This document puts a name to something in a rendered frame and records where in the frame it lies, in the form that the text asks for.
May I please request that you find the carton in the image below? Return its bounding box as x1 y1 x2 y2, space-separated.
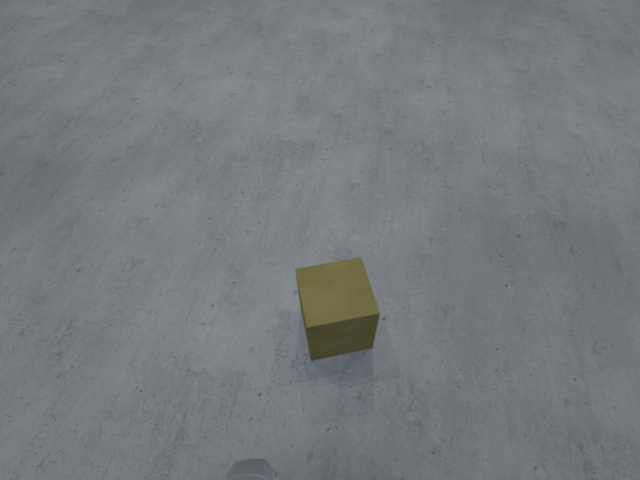
295 257 380 361

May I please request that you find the robot left thigh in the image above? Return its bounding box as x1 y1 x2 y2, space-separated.
221 459 280 480

